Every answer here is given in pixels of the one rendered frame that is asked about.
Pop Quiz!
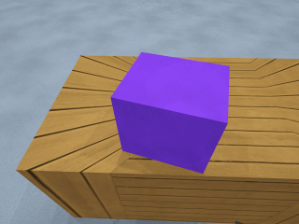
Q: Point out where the carton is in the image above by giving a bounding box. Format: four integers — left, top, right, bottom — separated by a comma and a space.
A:
110, 52, 230, 174

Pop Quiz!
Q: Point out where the pedestal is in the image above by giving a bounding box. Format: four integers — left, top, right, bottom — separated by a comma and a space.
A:
16, 55, 299, 224

